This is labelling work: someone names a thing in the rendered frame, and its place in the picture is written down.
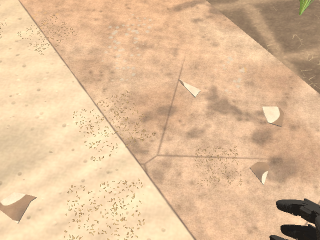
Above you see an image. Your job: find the right robot hand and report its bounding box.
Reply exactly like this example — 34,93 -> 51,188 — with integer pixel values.
269,198 -> 320,240

